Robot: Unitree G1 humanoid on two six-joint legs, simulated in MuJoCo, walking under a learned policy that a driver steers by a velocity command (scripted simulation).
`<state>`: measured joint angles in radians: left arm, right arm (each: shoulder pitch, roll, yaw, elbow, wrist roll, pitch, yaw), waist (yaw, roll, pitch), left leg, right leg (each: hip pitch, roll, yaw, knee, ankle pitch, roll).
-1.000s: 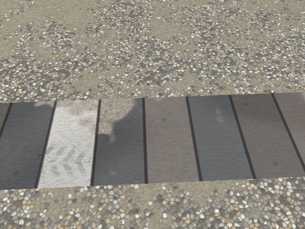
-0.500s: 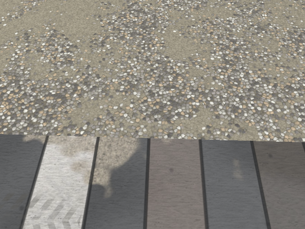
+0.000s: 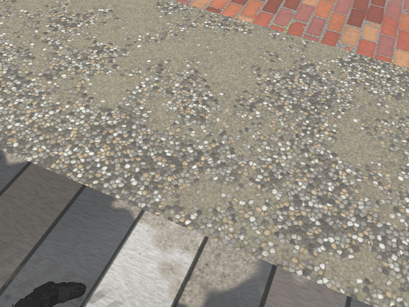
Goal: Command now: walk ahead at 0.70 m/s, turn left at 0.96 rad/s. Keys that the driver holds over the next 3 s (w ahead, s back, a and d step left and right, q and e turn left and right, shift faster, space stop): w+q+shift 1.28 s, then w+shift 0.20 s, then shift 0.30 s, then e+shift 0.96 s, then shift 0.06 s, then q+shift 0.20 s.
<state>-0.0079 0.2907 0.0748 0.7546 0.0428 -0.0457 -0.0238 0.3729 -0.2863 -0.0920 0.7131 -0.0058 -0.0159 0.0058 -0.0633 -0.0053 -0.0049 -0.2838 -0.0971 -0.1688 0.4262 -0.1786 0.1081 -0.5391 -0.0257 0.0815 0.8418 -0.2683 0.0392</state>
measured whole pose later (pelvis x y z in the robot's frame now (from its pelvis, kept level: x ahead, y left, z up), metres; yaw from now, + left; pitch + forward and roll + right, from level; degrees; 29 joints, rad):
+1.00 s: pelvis +0.64 +0.27 -0.03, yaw +57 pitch +3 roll +0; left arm 0.00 0.28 -0.02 0.55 0.04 -0.05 -0.02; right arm 0.44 -0.35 -0.07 0.80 0.00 -0.06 0.01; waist -0.12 0.01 0.04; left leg 0.10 -0.17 -0.26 0.35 -0.44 0.16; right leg -0.66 -0.09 0.07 0.61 -0.05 0.04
